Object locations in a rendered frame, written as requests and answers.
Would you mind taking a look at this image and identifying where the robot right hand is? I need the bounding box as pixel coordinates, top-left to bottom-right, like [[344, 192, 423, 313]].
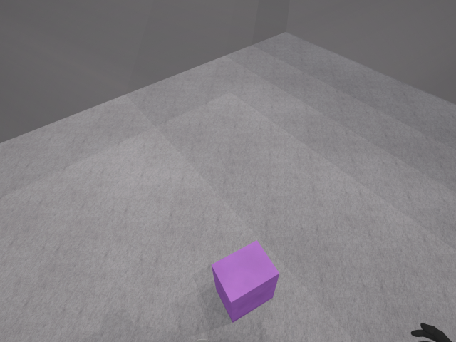
[[411, 323, 452, 342]]

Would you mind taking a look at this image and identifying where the carton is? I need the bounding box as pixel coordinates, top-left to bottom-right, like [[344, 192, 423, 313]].
[[212, 240, 279, 323]]

